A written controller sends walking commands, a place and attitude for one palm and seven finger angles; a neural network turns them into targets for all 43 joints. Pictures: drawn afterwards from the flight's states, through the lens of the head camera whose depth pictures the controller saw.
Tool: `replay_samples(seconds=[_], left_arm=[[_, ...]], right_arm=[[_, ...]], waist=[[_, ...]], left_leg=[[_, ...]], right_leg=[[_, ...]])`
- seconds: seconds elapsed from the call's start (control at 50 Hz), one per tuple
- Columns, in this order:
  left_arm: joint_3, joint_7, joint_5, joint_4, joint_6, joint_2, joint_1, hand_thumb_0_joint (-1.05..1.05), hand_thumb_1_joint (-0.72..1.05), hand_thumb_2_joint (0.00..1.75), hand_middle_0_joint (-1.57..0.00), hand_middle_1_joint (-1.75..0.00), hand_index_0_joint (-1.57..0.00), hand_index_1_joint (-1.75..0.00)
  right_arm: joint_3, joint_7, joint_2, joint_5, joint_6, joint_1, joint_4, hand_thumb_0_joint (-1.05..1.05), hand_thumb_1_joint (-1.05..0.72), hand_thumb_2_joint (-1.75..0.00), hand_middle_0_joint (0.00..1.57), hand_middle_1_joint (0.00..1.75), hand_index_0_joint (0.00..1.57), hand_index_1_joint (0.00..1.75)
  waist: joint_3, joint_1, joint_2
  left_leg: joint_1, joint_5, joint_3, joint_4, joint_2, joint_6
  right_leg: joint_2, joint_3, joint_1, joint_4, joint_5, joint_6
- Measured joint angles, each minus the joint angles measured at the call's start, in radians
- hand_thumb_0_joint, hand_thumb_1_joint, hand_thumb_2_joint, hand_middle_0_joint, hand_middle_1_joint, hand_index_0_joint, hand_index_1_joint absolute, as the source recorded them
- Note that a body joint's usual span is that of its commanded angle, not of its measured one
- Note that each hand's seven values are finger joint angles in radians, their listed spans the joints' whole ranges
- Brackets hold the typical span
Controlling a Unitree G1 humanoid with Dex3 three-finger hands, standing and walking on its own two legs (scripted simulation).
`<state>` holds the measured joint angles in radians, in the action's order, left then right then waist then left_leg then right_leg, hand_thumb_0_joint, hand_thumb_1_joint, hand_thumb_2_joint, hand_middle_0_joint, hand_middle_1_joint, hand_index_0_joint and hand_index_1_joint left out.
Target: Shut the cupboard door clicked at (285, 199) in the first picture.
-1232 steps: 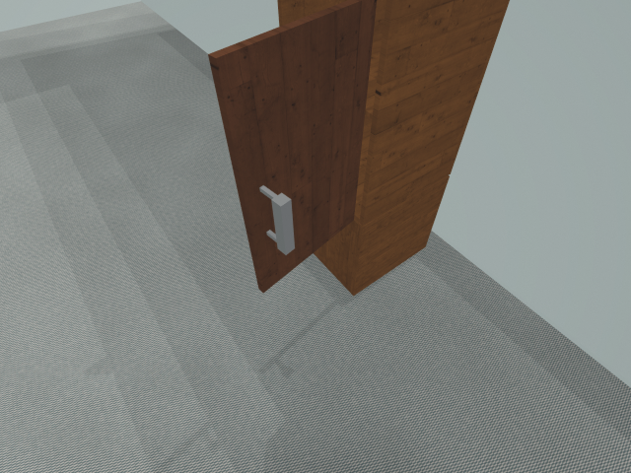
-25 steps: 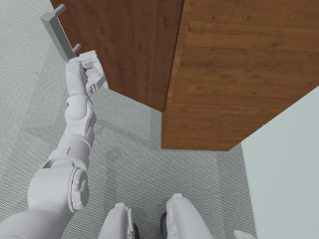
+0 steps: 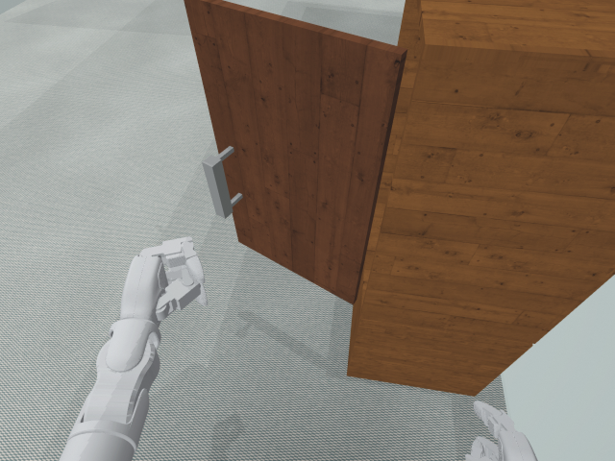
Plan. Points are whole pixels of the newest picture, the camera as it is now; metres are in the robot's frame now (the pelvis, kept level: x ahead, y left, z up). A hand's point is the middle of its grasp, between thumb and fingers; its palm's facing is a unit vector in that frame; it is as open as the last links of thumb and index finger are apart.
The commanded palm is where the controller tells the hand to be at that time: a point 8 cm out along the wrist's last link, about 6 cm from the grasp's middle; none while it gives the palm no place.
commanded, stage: draw the hand back to the body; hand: left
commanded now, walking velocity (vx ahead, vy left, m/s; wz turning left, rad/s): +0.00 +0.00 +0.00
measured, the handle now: (226, 182) +0.64 +0.19 -0.05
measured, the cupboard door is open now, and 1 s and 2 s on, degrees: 66 66 66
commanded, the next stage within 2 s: step back with the hand held close in 0.98 s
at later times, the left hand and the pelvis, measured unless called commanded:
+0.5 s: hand (37, 313) +0.23 +0.26 +0.17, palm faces +0.40 -0.84 -0.36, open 5.3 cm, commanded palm +0.18 +0.30 +0.19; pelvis +0.03 +0.01 +0.04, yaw +2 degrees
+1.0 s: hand out of the picture +0.20 +0.26 +0.20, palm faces +0.47 -0.79 -0.39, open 7.4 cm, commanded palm +0.15 +0.30 +0.21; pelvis +0.02 -0.01 +0.04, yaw +1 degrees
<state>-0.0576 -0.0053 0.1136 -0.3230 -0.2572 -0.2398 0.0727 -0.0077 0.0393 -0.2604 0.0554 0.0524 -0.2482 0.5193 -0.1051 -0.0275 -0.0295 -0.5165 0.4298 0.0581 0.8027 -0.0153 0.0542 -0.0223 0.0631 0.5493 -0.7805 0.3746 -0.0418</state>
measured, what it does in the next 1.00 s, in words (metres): stands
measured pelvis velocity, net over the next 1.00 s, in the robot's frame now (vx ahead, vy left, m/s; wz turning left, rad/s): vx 0.02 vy -0.01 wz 0.03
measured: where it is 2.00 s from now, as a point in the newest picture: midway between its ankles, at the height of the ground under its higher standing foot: outside the picture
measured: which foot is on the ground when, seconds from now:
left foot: down 0.00-1.00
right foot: down 0.00-1.00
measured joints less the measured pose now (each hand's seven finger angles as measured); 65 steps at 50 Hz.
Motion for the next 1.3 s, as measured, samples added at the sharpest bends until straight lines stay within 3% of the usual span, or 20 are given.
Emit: replay_samples(seconds=[0.1, 0.18, 0.46, 0.68, 0.84, 1.04, 1.14, 1.3], left_arm=[[0.012, 0.066, -0.026, 0.133, 0.115, -0.029, -0.102, 0.02, 0.9, 0.9, -1.1, -1.29, -1.11, -1.29], [-0.01, 0.097, -0.031, 0.232, 0.173, -0.044, -0.146, 0.02, 0.9, 0.9, -1.0, -1.18, -1.01, -1.18], [-0.143, 0.101, -0.032, 0.574, 0.246, -0.083, -0.429, 0.02, 0.9, 0.9, -0.63, -0.77, -0.63, -0.77], [-0.316, 0.12, -0.023, 0.725, 0.202, -0.14, -0.566, 0.02, 0.9, 0.9, -0.33, -0.45, -0.34, -0.45], [-0.261, 0.125, -0.032, 0.666, 0.212, -0.079, -0.527, 0.01, 0.9, 0.9, -0.23, -0.34, -0.24, -0.34], [-0.281, 0.121, -0.03, 0.708, 0.185, -0.12, -0.536, 0.02, 0.89, 0.9, -0.21, -0.31, -0.22, -0.31], [-0.296, 0.113, -0.028, 0.68, 0.176, -0.117, -0.533, 0.01, 0.89, 0.9, -0.21, -0.3, -0.21, -0.31], [-0.303, 0.129, -0.042, 0.72, 0.113, -0.116, -0.594, 0.01, 0.89, 0.9, -0.21, -0.3, -0.21, -0.31]], right_arm=[[0.027, 0.045, 0.022, 0.004, 0.006, 0.045, -0.008, 0.01, -0.91, -0.9, 0.2, 0.3, 0.2, 0.3], [0.051, 0.056, 0.036, 0.0, -0.015, 0.068, 0.001, 0.01, -0.91, -0.9, 0.2, 0.3, 0.2, 0.3], [0.069, 0.03, 0.049, -0.03, -0.063, 0.048, 0.049, 0.01, -0.91, -0.9, 0.2, 0.3, 0.2, 0.3], [0.036, 0.02, 0.026, -0.034, -0.101, 0.034, 0.093, 0.01, -0.91, -0.9, 0.2, 0.3, 0.2, 0.3], [0.03, 0.031, 0.018, -0.037, -0.123, 0.041, 0.11, 0.01, -0.91, -0.9, 0.2, 0.3, 0.2, 0.3], [0.033, 0.036, 0.031, -0.038, -0.152, 0.038, 0.114, 0.01, -0.91, -0.9, 0.2, 0.3, 0.2, 0.3], [0.029, 0.028, 0.029, -0.036, -0.137, 0.042, 0.105, 0.01, -0.91, -0.9, 0.2, 0.3, 0.2, 0.3], [-0.001, 0.025, -0.001, -0.035, -0.08, 0.047, 0.093, 0.01, -0.91, -0.9, 0.2, 0.3, 0.2, 0.3]], waist=[[0.035, 0.032, -0.007], [0.062, 0.054, -0.017], [0.095, 0.083, -0.047], [0.093, 0.098, -0.064], [0.116, 0.101, -0.051], [0.104, 0.084, -0.048], [0.11, 0.079, -0.058], [0.098, 0.04, -0.058]], left_leg=[[0.145, -0.046, -0.01, -0.122, -0.012, 0.0], [0.238, -0.077, -0.023, -0.203, -0.019, 0.001], [0.421, -0.132, -0.032, -0.368, -0.027, 0.003], [0.44, -0.14, -0.035, -0.379, -0.026, -0.001], [0.432, -0.153, -0.037, -0.379, -0.025, -0.005], [0.451, -0.146, -0.028, -0.377, -0.009, -0.017], [0.434, -0.152, -0.029, -0.376, -0.006, -0.019], [0.297, -0.124, -0.045, -0.286, -0.005, -0.009]], right_leg=[[0.006, 0.005, -0.148, 0.117, -0.038, 0.006], [0.009, 0.014, -0.247, 0.202, -0.066, 0.009], [0.009, 0.016, -0.432, 0.366, -0.118, 0.018], [0.008, 0.019, -0.451, 0.376, -0.124, 0.014], [0.008, 0.022, -0.439, 0.364, -0.13, 0.007], [-0.009, 0.014, -0.457, 0.369, -0.13, -0.004], [-0.012, 0.014, -0.442, 0.374, -0.137, -0.007], [-0.01, 0.034, -0.332, 0.332, -0.132, -0.004]])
